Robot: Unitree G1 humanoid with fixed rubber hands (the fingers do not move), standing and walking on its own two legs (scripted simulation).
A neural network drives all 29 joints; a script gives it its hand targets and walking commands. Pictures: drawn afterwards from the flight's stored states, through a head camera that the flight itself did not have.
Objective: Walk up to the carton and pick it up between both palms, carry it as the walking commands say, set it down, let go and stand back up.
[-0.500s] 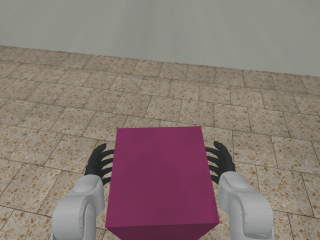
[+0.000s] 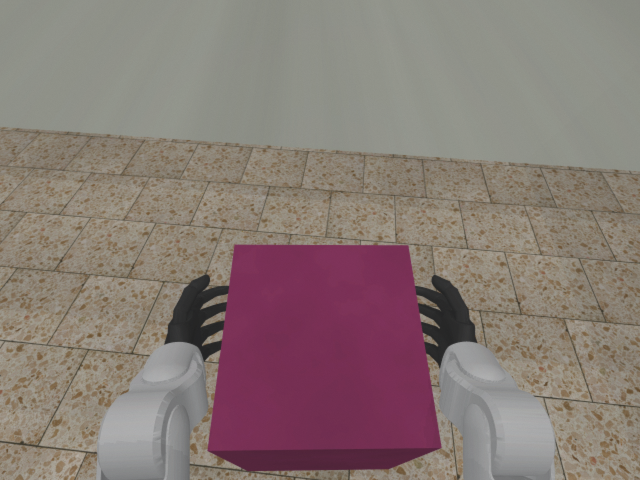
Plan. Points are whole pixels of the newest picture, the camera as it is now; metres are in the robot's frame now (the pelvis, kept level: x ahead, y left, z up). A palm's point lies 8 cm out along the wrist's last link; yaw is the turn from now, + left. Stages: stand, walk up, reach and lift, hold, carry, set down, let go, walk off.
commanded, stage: carry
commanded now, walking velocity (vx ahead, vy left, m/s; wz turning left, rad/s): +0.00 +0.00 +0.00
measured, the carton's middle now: (320, 369) +0.26 -0.01 +0.01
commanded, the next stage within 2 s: none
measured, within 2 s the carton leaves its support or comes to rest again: neither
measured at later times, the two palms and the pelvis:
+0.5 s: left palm (179, 232) +0.42 +0.17 +0.09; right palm (392, 225) +0.42 -0.11 +0.10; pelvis +0.16 +0.03 +0.01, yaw +0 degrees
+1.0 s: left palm (187, 196) +0.52 +0.19 +0.07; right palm (371, 194) +0.51 -0.09 +0.08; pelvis +0.25 +0.05 +0.00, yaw +0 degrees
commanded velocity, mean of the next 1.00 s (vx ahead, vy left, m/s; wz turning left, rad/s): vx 0.00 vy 0.00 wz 0.00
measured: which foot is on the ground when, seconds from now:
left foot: down 0.00-0.04, up 0.06-0.14, down 0.16-0.62, up 0.64-0.74, down 0.76-1.00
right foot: down 0.00-0.46, up 0.48-0.58, down 0.60-1.00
